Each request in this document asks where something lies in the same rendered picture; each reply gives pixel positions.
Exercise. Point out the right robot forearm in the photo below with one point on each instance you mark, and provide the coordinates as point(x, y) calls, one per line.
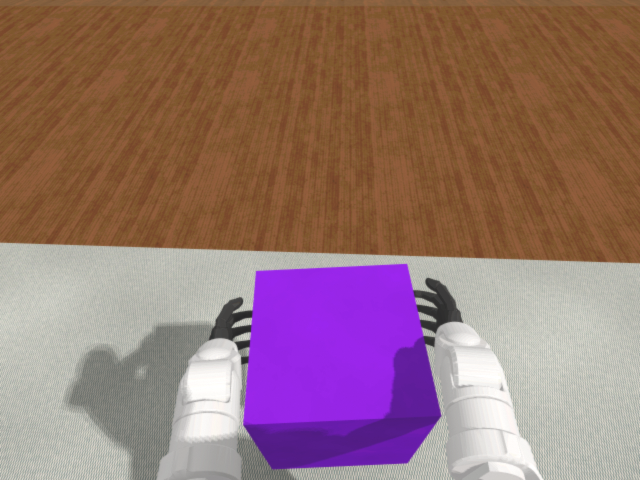
point(484, 441)

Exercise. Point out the left robot hand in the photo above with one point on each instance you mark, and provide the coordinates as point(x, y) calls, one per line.
point(225, 321)

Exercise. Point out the right robot hand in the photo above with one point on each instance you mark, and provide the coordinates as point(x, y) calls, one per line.
point(446, 312)

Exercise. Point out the left robot forearm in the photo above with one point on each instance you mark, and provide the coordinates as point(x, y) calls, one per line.
point(203, 443)

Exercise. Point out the carton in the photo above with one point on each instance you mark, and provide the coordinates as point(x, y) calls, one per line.
point(338, 371)

